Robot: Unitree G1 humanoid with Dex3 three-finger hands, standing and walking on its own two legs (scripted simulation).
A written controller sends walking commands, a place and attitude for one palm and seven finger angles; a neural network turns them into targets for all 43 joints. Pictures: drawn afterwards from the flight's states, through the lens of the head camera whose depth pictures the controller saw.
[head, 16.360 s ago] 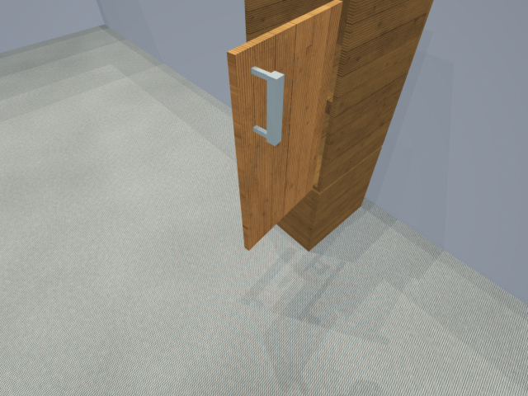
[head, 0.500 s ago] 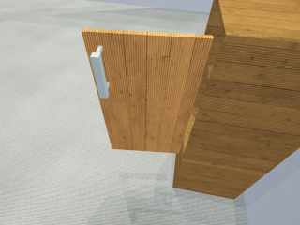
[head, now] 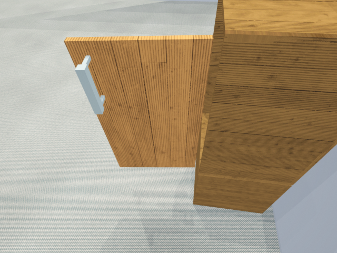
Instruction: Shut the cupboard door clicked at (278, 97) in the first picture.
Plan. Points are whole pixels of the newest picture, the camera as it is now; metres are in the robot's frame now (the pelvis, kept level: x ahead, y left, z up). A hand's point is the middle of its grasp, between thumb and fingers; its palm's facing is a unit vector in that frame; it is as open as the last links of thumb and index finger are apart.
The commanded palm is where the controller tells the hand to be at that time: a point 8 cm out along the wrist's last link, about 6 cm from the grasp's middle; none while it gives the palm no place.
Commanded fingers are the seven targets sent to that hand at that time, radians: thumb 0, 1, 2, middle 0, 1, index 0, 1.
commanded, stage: come to a stop and stand still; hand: left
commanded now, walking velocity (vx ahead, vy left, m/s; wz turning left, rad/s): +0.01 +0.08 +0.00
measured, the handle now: (93, 86) +0.47 +0.22 +0.14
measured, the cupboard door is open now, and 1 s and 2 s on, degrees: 97 97 97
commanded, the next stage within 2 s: look again from close up in 1.16 s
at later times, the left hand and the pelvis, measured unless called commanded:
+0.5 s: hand out of the picture +0.02 +0.22 -0.17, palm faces +0.00 -0.97 -0.23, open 7.4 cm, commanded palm none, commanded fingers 0.00 0.90 0.90 -0.20 -0.30 -0.20 -0.30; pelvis +0.00 +0.04 +0.00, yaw +0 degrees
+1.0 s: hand out of the picture +0.03 +0.21 -0.18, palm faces -0.01 -0.98 -0.18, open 7.4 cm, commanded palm none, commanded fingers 0.00 0.90 0.90 -0.20 -0.30 -0.20 -0.30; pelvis +0.03 +0.03 +0.00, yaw +0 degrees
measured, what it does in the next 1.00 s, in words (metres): steps on the spot: left foot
